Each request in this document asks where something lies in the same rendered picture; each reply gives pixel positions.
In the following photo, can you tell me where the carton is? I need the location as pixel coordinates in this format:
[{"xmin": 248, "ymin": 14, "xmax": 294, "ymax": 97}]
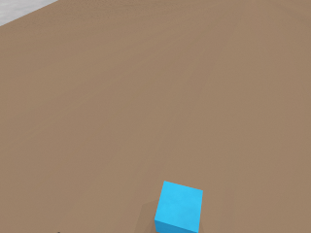
[{"xmin": 155, "ymin": 181, "xmax": 203, "ymax": 233}]

